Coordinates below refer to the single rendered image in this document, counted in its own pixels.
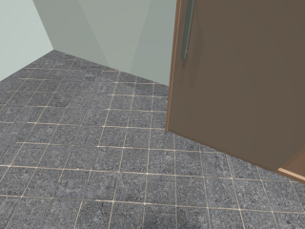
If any wardrobe door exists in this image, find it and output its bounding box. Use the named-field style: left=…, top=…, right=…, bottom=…
left=168, top=0, right=305, bottom=171
left=280, top=147, right=305, bottom=177

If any handle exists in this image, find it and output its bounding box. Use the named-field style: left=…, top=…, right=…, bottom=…
left=180, top=0, right=194, bottom=59

